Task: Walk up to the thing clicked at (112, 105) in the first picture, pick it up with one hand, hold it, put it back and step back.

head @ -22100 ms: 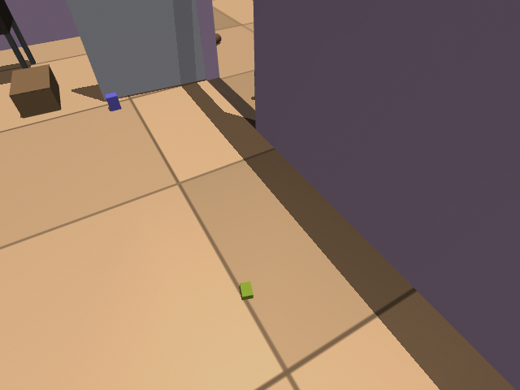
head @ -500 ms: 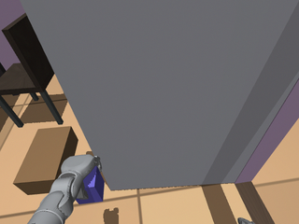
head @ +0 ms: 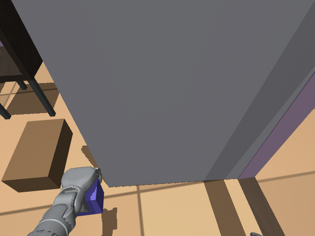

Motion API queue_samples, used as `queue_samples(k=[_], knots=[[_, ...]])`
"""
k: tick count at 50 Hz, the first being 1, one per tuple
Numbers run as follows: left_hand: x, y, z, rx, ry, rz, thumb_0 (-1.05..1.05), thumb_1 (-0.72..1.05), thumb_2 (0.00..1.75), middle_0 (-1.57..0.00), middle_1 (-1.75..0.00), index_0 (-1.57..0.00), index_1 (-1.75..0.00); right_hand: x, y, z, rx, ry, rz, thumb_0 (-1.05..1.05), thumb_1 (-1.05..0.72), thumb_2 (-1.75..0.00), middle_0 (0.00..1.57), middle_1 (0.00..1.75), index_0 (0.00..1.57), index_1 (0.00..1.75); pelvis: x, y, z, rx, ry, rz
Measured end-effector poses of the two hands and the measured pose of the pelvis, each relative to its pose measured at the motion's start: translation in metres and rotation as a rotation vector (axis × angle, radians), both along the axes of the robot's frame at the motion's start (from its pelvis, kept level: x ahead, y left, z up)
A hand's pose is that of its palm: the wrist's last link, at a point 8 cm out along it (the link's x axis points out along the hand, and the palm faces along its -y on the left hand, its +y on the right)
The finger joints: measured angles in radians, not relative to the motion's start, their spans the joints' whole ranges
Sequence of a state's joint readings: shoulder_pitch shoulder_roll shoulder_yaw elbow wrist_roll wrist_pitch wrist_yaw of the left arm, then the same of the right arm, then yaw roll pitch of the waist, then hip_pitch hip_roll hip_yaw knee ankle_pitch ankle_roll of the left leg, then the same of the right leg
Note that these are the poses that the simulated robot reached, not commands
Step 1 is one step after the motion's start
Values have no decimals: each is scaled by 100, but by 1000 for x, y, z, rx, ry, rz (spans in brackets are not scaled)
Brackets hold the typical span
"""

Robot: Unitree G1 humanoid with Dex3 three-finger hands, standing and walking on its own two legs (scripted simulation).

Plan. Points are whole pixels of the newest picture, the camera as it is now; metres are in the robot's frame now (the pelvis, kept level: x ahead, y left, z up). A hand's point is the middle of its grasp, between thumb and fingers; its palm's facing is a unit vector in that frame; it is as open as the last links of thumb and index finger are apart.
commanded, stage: crouch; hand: left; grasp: from above
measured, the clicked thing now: (87, 197) +0.30 +0.23 -0.14
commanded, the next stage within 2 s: lower in 1.58 s
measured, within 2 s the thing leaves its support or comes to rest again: neither
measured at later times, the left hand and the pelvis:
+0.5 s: hand (101, 196) +0.37 +0.24 -0.33, palm faces -0.44 -0.01 -0.90, open 9.8 cm; pelvis -0.04 +0.01 -0.20, yaw -1 degrees
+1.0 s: hand (108, 203) +0.39 +0.25 -0.50, palm faces -0.46 -0.04 -0.89, open 9.7 cm; pelvis -0.05 +0.01 -0.32, yaw -2 degrees
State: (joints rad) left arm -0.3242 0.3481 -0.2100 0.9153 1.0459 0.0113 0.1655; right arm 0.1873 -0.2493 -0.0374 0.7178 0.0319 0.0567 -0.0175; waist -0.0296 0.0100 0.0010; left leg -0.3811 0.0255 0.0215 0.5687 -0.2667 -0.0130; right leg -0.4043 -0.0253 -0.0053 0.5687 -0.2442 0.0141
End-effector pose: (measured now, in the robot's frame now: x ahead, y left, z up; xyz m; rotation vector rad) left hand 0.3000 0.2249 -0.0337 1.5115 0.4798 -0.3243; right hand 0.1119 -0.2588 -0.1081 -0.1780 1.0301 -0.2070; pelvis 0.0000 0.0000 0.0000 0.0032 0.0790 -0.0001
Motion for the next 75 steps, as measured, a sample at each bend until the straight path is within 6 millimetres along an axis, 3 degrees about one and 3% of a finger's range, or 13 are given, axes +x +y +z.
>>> queue_samples(k=[7,13,20,30,38,50,64,75], knots=[[14,4,-62,32,-19,-26,-1,-3,61,-71,-61,-70,-60,-42,-16,-37,-65,116,-16,0,-89,-90,20,30,20,29,-11,2,-39,-13,161,6],[39,8,-121,55,-81,2,-1,-1,60,-70,-61,-69,-60,-85,-22,-89,-107,216,-61,0,-89,-89,20,30,20,29,-23,7,-92,-26,298,2],[65,12,-190,55,-87,28,-1,1,58,-70,-60,-69,-59,-121,-10,-157,-99,298,-101,0,-89,-89,20,30,20,29,-35,11,-156,-34,427,0],[74,16,-290,37,-22,20,-1,2,55,-70,-59,-69,-58,-127,10,-245,-50,325,-53,0,-89,-89,20,30,20,29,-48,13,-235,-47,535,6],[81,22,-354,19,-37,0,-1,2,53,-72,-56,-71,-56,-113,3,-291,-70,327,30,0,-90,-90,20,30,21,29,-53,11,-283,-61,582,10],[97,27,-404,22,-37,29,-1,0,54,-75,-53,-75,-52,-109,-16,-322,-110,344,73,0,-90,-90,20,30,20,29,-55,6,-324,-70,598,3],[102,26,-448,11,-21,9,-1,3,47,-78,-48,-77,-48,-143,-12,-356,-89,415,60,0,-91,-90,20,30,20,29,-64,7,-365,-76,579,-7],[108,26,-470,14,-29,13,-1,2,48,-79,-47,-78,-47,-166,-5,-378,-66,455,57,0,-91,-90,20,30,20,29,-70,8,-388,-80,567,-13]])
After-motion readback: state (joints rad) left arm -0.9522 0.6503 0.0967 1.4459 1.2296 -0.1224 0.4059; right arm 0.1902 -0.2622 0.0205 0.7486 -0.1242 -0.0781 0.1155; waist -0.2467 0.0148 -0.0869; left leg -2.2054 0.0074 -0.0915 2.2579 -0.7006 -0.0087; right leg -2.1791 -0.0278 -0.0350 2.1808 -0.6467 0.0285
